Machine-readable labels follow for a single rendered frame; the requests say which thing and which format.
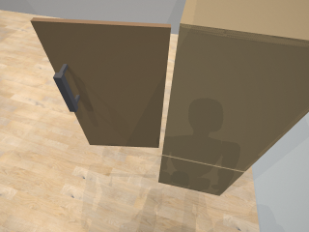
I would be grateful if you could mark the handle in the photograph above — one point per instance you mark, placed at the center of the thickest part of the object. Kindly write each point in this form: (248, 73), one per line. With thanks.
(64, 88)

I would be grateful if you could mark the cupboard door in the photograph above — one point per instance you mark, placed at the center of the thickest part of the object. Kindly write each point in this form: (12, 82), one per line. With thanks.
(118, 69)

